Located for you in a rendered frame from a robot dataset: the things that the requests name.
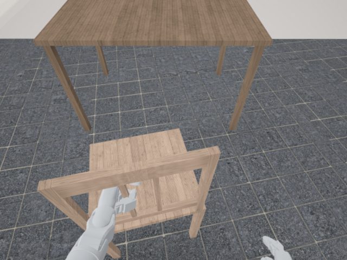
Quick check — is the robot right hand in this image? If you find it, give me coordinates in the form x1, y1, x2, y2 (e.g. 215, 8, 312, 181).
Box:
261, 236, 292, 260

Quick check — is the chair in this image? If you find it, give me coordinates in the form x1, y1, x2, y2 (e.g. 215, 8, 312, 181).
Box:
37, 128, 221, 259

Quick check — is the table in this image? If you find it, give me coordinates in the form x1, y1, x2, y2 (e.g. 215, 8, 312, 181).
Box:
33, 0, 273, 132

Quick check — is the robot left hand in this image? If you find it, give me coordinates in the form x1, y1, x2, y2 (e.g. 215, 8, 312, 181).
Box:
98, 181, 141, 215

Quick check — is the left robot forearm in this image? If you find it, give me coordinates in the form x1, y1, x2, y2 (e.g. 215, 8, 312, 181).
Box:
65, 206, 116, 260

